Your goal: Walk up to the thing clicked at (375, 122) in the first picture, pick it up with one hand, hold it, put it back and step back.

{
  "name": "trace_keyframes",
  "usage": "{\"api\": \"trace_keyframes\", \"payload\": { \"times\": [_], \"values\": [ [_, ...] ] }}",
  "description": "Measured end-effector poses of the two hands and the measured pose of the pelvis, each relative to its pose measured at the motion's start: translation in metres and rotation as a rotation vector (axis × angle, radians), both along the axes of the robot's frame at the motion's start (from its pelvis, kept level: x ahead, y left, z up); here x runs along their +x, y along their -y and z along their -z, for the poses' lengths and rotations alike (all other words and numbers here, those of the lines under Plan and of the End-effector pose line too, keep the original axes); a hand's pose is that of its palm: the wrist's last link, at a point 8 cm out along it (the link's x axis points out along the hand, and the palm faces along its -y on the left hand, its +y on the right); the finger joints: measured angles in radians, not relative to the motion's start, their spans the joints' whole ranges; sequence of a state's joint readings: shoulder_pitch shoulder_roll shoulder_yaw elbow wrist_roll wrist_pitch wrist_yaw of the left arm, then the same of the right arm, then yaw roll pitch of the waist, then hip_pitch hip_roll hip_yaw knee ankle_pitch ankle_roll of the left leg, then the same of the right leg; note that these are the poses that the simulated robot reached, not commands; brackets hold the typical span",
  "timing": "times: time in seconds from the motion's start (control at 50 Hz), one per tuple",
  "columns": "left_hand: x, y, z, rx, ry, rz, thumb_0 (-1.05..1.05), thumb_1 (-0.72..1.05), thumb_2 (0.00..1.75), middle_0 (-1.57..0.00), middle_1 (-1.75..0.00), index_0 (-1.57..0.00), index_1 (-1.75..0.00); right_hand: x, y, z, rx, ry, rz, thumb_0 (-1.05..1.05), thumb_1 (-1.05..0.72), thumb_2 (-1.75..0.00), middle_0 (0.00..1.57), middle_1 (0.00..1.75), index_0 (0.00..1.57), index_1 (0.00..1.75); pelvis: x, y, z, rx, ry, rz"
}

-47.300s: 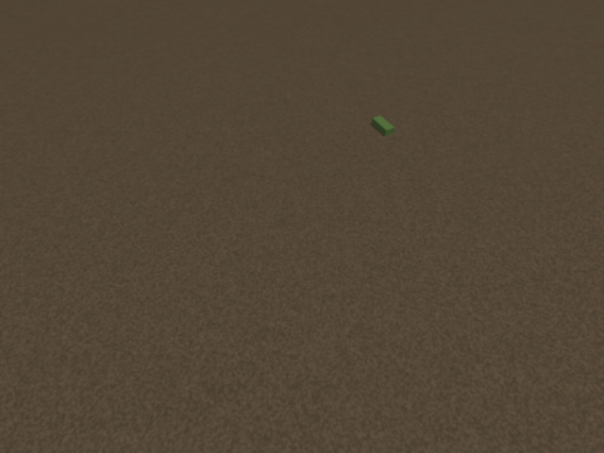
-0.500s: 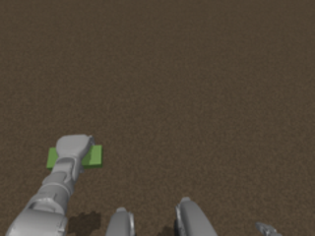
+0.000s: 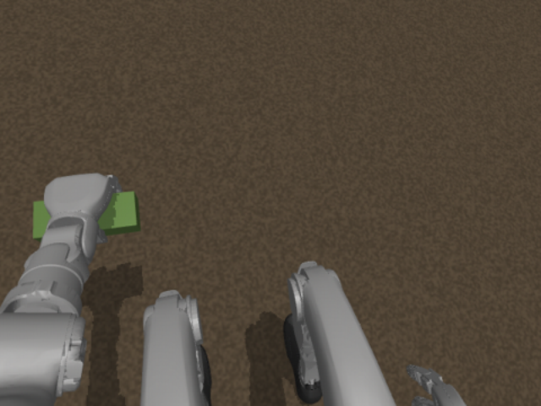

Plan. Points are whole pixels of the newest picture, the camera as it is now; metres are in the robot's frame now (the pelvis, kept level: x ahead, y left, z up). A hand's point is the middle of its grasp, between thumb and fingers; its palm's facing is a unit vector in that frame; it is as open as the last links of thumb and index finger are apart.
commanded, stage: crouch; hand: left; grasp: from above
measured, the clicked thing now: (89, 217) +0.46 +0.24 -0.17
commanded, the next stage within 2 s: lower in 0.96 s
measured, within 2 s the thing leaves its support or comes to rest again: neither
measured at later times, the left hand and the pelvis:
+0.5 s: hand (111, 224) +0.46 +0.23 -0.25, palm faces -0.46 -0.03 -0.89, open 8.9 cm; pelvis -0.01 +0.00 -0.09, yaw -1 degrees
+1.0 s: hand (116, 225) +0.47 +0.24 -0.30, palm faces -0.46 -0.03 -0.89, open 8.9 cm; pelvis -0.01 +0.00 -0.13, yaw -3 degrees
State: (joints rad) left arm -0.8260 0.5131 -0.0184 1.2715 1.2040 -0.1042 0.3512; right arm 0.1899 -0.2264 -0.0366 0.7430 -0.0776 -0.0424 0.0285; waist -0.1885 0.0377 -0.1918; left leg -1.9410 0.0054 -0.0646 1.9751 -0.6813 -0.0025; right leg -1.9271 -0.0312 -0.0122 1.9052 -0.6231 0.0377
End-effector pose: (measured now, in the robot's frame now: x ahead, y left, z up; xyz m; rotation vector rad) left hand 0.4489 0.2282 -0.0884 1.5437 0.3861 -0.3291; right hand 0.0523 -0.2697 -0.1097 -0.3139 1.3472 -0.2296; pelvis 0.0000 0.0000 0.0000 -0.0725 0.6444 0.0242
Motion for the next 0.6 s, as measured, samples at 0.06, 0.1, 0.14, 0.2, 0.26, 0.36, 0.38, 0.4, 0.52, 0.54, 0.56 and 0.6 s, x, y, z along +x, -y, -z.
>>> {"api": "trace_keyframes", "payload": {
  "times": [0.06,0.1,0.14,0.2,0.26,0.36,0.38,0.4,0.52,0.54,0.56,0.6],
  "values": [
    [0.004,-0.002,0.021,0.000,0.003,-0.006,0.03,0.19,0.29,-0.83,-0.32,-0.84,-0.31,0.007,0.003,0.014,-0.006,-0.003,-0.025,0.00,-0.90,-0.90,0.21,0.30,0.20,0.30,0.000,0.000,0.015,-0.005,-0.011,-0.002],
    [0.006,-0.002,0.033,-0.001,0.001,-0.012,0.03,0.19,0.29,-0.84,-0.32,-0.84,-0.31,0.011,0.005,0.021,-0.007,-0.004,-0.039,0.00,-0.90,-0.90,0.21,0.30,0.20,0.30,0.000,0.001,0.024,-0.007,-0.015,-0.002],
    [0.008,-0.003,0.043,-0.001,-0.002,-0.016,0.03,0.19,0.29,-0.84,-0.32,-0.84,-0.31,0.014,0.007,0.028,-0.008,-0.005,-0.050,0.00,-0.90,-0.90,0.21,0.30,0.20,0.30,0.000,0.001,0.031,-0.009,-0.016,-0.002],
    [0.009,-0.003,0.057,-0.005,-0.013,-0.025,0.03,0.19,0.29,-0.84,-0.32,-0.85,-0.31,0.015,0.009,0.037,-0.006,-0.008,-0.064,0.00,-0.90,-0.90,0.21,0.30,0.20,0.30,0.000,0.002,0.041,-0.010,-0.013,-0.001],
    [0.010,-0.002,0.068,-0.006,-0.018,-0.026,0.03,0.18,0.29,-0.84,-0.32,-0.85,-0.31,0.013,0.011,0.045,-0.005,-0.014,-0.069,0.00,-0.90,-0.90,0.21,0.30,0.20,0.30,-0.002,0.003,0.051,-0.010,-0.008,0.001],
    [0.015,-0.002,0.084,-0.011,-0.023,-0.027,0.03,0.19,0.29,-0.84,-0.32,-0.85,-0.31,0.002,0.013,0.059,-0.005,-0.034,-0.068,0.00,-0.90,-0.90,0.21,0.30,0.20,0.30,-0.005,0.004,0.067,-0.013,0.000,0.005],
    [0.016,-0.002,0.086,-0.011,-0.023,-0.027,0.03,0.19,0.29,-0.84,-0.32,-0.85,-0.31,-0.001,0.013,0.061,-0.005,-0.040,-0.067,0.00,-0.90,-0.90,0.21,0.30,0.20,0.30,-0.006,0.004,0.070,-0.013,0.002,0.006],
    [0.016,-0.002,0.089,-0.012,-0.023,-0.029,0.03,0.19,0.29,-0.84,-0.32,-0.85,-0.31,-0.004,0.013,0.064,-0.004,-0.046,-0.065,0.00,-0.90,-0.90,0.21,0.30,0.20,0.30,-0.006,0.004,0.073,-0.014,0.005,0.007],
    [0.021,-0.003,0.106,-0.013,-0.024,-0.028,0.03,0.19,0.29,-0.84,-0.32,-0.84,-0.31,-0.024,0.012,0.079,0.002,-0.087,-0.050,0.00,-0.90,-0.90,0.21,0.30,0.20,0.30,-0.009,0.004,0.091,-0.016,0.013,0.010],
    [0.021,-0.003,0.109,-0.013,-0.025,-0.026,0.03,0.19,0.29,-0.84,-0.32,-0.84,-0.31,-0.027,0.012,0.081,0.004,-0.095,-0.049,0.00,-0.90,-0.90,0.21,0.30,0.20,0.30,-0.010,0.004,0.093,-0.017,0.015,0.011],
    [0.021,-0.002,0.112,-0.012,-0.028,-0.025,0.03,0.19,0.29,-0.84,-0.32,-0.84,-0.31,-0.030,0.011,0.083,0.007,-0.101,-0.047,0.00,-0.90,-0.90,0.21,0.30,0.20,0.30,-0.010,0.004,0.096,-0.017,0.018,0.011],
    [0.022,-0.002,0.117,-0.015,-0.031,-0.023,0.03,0.19,0.29,-0.84,-0.32,-0.84,-0.31,-0.035,0.010,0.087,0.011,-0.114,-0.045,0.00,-0.90,-0.90,0.21,0.30,0.20,0.30,-0.011,0.004,0.100,-0.018,0.021,0.013]
  ]
}}
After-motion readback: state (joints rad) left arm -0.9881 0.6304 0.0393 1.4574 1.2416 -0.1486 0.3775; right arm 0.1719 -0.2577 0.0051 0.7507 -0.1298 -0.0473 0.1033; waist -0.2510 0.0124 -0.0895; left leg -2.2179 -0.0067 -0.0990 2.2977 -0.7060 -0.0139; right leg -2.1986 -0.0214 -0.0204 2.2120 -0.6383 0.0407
